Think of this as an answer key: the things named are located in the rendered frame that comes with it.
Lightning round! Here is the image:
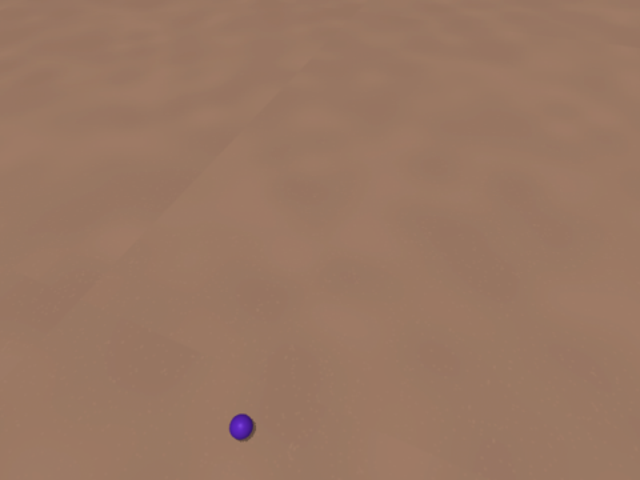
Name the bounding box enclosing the ball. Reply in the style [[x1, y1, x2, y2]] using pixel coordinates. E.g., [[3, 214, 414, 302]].
[[229, 414, 253, 440]]

